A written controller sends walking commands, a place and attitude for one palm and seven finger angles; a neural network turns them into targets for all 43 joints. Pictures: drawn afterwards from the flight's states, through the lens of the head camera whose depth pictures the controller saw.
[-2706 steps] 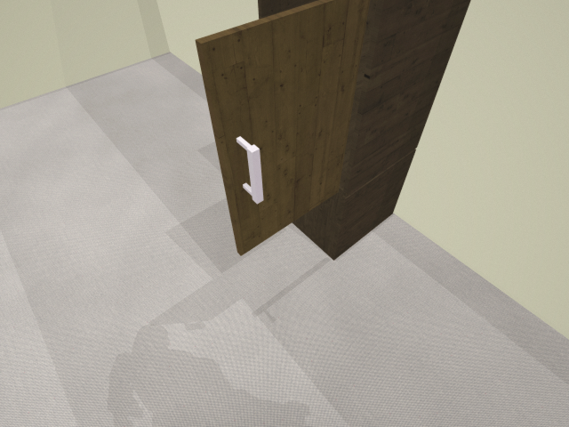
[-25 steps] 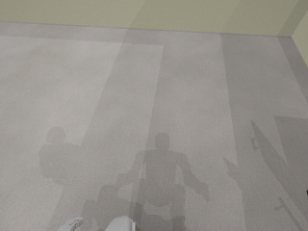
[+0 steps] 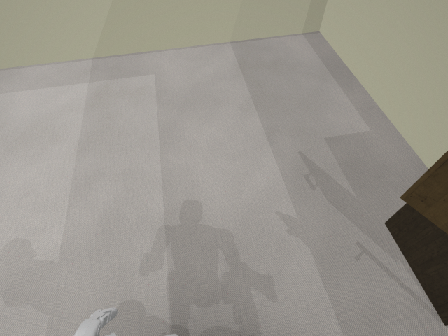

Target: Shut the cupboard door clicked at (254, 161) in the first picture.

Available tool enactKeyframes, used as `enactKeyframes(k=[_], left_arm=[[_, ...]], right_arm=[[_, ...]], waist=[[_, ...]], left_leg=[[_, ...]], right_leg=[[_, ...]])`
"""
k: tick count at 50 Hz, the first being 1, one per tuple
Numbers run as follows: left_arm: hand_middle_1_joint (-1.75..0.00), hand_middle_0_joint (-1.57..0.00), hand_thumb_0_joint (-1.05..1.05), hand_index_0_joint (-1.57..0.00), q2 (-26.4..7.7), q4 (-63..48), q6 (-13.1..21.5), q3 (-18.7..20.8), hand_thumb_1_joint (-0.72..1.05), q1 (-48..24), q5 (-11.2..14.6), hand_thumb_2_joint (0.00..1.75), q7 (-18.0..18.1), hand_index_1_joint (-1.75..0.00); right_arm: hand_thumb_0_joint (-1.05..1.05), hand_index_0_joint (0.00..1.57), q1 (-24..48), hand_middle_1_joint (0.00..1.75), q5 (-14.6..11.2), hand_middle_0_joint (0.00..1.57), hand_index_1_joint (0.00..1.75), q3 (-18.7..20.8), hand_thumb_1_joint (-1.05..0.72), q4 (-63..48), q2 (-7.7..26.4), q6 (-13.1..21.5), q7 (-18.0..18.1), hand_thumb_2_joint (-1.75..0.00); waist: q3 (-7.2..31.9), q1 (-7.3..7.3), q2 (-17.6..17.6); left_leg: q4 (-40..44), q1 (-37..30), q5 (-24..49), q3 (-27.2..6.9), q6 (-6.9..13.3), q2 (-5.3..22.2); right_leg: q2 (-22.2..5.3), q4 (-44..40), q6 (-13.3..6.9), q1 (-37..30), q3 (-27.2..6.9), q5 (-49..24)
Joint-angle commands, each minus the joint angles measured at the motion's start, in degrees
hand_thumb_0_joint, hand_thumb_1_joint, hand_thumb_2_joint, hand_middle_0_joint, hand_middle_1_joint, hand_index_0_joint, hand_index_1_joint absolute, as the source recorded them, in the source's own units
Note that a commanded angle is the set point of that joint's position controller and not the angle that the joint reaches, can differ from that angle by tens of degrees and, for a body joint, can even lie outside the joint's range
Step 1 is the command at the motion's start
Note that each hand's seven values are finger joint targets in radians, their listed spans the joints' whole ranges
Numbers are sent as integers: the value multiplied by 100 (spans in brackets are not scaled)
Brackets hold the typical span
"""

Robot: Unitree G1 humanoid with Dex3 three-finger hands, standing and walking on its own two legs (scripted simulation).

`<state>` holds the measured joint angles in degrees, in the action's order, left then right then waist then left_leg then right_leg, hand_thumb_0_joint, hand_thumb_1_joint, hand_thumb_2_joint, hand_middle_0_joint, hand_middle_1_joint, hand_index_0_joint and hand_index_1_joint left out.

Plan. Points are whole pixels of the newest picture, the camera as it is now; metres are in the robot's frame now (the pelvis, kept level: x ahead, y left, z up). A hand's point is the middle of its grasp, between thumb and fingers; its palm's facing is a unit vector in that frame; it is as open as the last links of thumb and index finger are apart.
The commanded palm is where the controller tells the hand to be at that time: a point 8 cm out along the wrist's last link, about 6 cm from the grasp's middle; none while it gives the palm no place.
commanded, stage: turn to face it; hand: left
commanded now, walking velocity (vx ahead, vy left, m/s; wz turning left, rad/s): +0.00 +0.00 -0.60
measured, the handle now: out of the picture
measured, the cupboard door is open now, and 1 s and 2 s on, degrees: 26 26 26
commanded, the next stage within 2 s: take the last steps up to it in 1.40 s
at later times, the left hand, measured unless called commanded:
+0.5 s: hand (139, 309) +0.18 +0.19 -0.15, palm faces -0.26 -0.94 -0.21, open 7.4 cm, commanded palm none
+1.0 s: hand (184, 278) +0.25 +0.11 -0.15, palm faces -0.53 -0.82 -0.22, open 7.4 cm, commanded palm none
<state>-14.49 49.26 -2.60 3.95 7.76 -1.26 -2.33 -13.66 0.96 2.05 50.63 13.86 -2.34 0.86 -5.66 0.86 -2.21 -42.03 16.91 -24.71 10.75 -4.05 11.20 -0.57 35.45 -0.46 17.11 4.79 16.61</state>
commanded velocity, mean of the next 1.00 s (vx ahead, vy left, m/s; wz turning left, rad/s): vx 0.00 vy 0.00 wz -0.59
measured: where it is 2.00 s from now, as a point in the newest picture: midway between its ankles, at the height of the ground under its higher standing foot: outside the picture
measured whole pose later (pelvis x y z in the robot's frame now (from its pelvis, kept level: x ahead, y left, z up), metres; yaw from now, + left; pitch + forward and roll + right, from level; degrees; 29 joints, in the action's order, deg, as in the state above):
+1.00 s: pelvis +0.07 -0.02 +0.01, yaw -34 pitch +3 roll +0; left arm -13.3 51.2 -2.8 2.9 11.2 -1.2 -0.6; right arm -8.3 0.1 1.5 48.9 13.8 -2.1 1.3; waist -4.1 -0.5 1.6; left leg -37.8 21.1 -18.7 2.1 -4.6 2.1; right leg 2.1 31.5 0.0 16.3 -6.0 17.6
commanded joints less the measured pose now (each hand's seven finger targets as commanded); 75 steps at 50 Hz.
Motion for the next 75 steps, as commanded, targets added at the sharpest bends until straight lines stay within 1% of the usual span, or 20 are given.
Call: enactKeyframes(k=[1,5,14,15,17,20,25,31,33,34,39,45,49,51,55,63,66,67,69,75], left_arm=[[-30,-20,0,-20,-1393,-185,129,364,90,759,5,90,272,-30],[-30,-20,0,-20,-957,-398,143,228,90,83,-12,90,292,-30],[-30,-20,0,-20,-1034,-300,69,291,90,40,5,90,253,-30],[-30,-20,0,-20,-879,-370,46,257,90,20,47,90,238,-30],[-30,-20,0,-20,-490,-572,38,162,90,182,73,90,158,-30],[-30,-20,0,-20,-631,-457,4,235,90,0,9,90,66,-30],[-30,-20,0,-20,-321,-521,-38,106,90,-217,34,90,-29,-30],[-30,-20,0,-20,-565,-326,51,167,90,416,18,90,-19,-30],[-30,-20,0,-20,-1613,-80,175,348,90,1197,-9,90,131,-30],[-30,-20,0,-20,-1649,-80,145,342,90,1315,51,90,207,-30],[-30,-20,0,-20,-1002,-384,159,195,90,133,12,90,298,-30],[-30,-20,0,-20,-1173,-278,135,257,90,349,-22,90,256,-30],[-30,-20,0,-20,-1022,-281,78,251,90,44,35,90,254,-30],[-30,-20,0,-20,-456,-461,40,139,90,337,103,90,185,-30],[-30,-20,0,-20,-550,-314,9,186,90,148,27,90,92,-30],[-30,-20,0,-20,-230,-312,-22,42,90,-139,27,90,45,-30],[-30,-20,0,-20,-314,-149,65,56,90,306,26,90,71,-30],[-30,-20,0,-20,-549,-39,113,94,90,609,5,90,101,-30],[-30,-20,0,-20,-1367,164,195,222,90,1132,-8,90,236,-30],[-30,-20,0,-20,-793,12,199,97,90,164,-21,90,358,-30]], right_arm=[[0,20,719,30,-54,20,30,213,-90,-715,608,32,99,-90],[0,20,410,30,-6,20,30,186,-90,-417,564,61,28,-90],[0,20,5,30,-80,20,30,163,-90,-397,493,163,89,-90],[0,20,-180,30,-51,20,30,184,-90,-350,679,222,114,-90],[0,20,-376,30,64,20,30,300,-90,-450,1492,244,141,-90],[0,20,100,30,104,20,30,214,-90,-586,1120,272,171,-90],[0,20,-97,30,103,20,30,273,-90,-436,1147,224,144,-90],[0,20,222,30,44,20,30,353,-90,-446,1272,145,54,-90],[0,20,619,30,-46,20,30,185,-90,-849,592,131,5,-90],[0,20,767,30,-38,20,30,161,-90,-928,740,59,71,-90],[0,20,429,30,-17,20,30,159,-90,-445,658,50,34,-90],[0,20,558,30,-55,20,30,133,-90,-551,513,107,34,-90],[0,20,-102,30,-80,20,30,152,-90,-363,622,206,86,-90],[0,20,-408,30,54,20,30,280,-90,-372,1507,273,114,-90],[0,20,24,30,104,20,30,151,-90,-489,1049,285,175,-90],[0,20,-291,30,94,20,30,259,-90,-136,1097,207,109,-90],[0,20,-134,30,49,20,30,290,-90,-76,1127,179,85,-90],[0,20,-135,30,1,20,30,294,-90,-78,1027,174,59,-90],[0,20,274,30,-53,20,30,145,-90,-405,474,119,38,-90],[0,20,-62,30,-24,20,30,101,-90,92,393,52,38,-90]], waist=[[690,-472,1846],[900,-99,1150],[969,94,1078],[1068,152,693],[1019,174,-1468],[683,0,-971],[896,130,-978],[886,-284,-726],[1062,-666,2077],[967,-715,1413],[973,-83,1110],[968,-214,1031],[1062,143,1023],[1213,131,-1551],[760,-56,-852],[850,158,-1043],[940,-115,-850],[1055,-224,-417],[972,-536,1511],[812,-4,1189]], left_leg=[[-2692,2041,-930,-1109,10,-492],[-1955,1386,14,-998,-87,-561],[1187,-210,954,-878,6,-968],[1893,-945,1345,-1047,114,-698],[2522,-1434,2729,-3124,1279,1655],[2216,-915,3731,-2220,1391,1243],[1634,-1403,4654,-876,1094,780],[579,-382,3077,-354,551,662],[-1924,1826,-1331,-141,-51,-689],[-2489,1897,-1346,-930,-22,-577],[-2277,1483,72,-1058,-130,-500],[-416,929,58,-855,-101,-887],[1637,-586,1344,-924,9,-888],[2408,-1635,2985,-2944,1014,1367],[2076,-1069,4458,-1883,1302,1012],[1769,-1206,4187,-935,1136,758],[1217,-840,3652,-737,804,591],[730,-392,2911,-523,517,358],[-1328,1353,-1263,-348,50,-741],[-1700,1107,-118,-899,1,-657]], right_leg=[[-2001,-1776,-1340,-1135,-2979,-2171],[-1235,-1393,-1013,-877,-1824,-2540],[-896,-812,-676,-323,-2325,-2333],[-576,-483,-410,199,-2121,-1841],[403,1842,147,1506,-674,1966],[-65,3267,309,1605,-708,1553],[15,1575,295,925,-72,1104],[95,-664,67,-898,150,-476],[-2112,-1454,-922,-2106,-2800,-3737],[-2349,-1420,-1294,-1673,-2863,-3981],[-1263,-1315,-1006,-1016,-1749,-2966],[-1154,-1179,-1064,-957,-2223,-2886],[-747,-555,-523,-170,-2201,-2370],[463,1432,130,1341,-835,1612],[-48,3282,332,1520,-706,1409],[74,1054,235,514,1,946],[145,-636,115,-541,115,-330],[-135,-1225,7,-1241,-238,-1144],[-2267,-1520,-1094,-1769,-2424,-3932],[-1332,-1426,-1040,-900,-1285,-3156]])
